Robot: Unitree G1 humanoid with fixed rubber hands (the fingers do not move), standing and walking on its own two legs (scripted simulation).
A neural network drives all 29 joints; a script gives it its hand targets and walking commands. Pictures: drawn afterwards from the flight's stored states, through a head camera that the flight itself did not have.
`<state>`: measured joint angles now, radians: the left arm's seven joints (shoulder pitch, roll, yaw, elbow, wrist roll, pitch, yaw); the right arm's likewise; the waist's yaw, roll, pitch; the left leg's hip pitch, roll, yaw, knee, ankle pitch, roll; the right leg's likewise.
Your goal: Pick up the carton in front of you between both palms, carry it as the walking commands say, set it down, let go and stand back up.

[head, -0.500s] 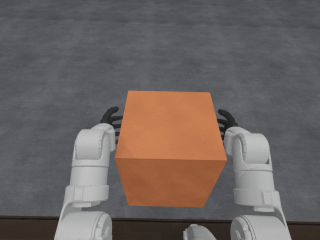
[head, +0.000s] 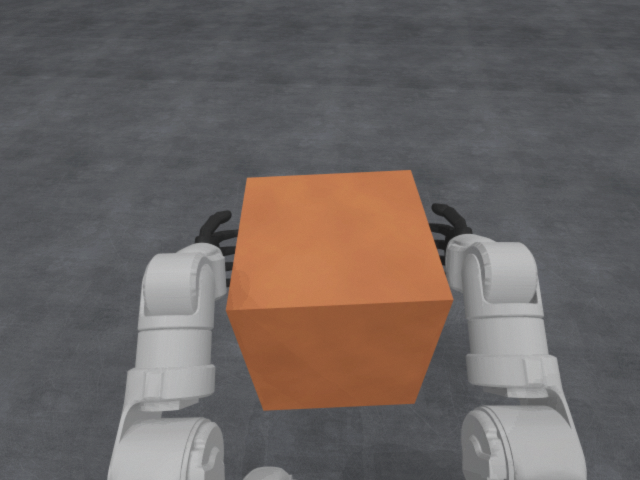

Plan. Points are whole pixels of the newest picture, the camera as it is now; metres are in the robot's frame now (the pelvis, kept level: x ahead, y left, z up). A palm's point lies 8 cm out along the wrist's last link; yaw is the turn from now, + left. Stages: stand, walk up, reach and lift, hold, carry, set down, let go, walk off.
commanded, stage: carry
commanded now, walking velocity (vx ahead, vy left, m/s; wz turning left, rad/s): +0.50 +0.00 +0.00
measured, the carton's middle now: (334, 295) +0.35 +0.01 +0.03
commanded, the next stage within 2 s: none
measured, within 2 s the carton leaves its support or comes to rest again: neither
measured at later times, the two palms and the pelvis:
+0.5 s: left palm (242, 128) +0.66 +0.17 +0.09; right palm (414, 133) +0.64 -0.12 +0.09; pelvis +0.30 +0.04 +0.01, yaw -2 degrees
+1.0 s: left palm (263, 89) +0.76 +0.15 +0.10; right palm (422, 91) +0.76 -0.15 +0.10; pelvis +0.49 +0.00 +0.01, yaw +0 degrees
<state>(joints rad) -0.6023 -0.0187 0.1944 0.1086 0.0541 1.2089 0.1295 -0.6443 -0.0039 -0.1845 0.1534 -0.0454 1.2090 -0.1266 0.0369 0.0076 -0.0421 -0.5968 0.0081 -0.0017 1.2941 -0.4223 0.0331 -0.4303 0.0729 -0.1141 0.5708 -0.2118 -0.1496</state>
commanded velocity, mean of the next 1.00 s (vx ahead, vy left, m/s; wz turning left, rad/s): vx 0.19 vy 0.00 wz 0.00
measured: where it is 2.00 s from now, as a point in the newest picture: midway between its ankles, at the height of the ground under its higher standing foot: (334, 405)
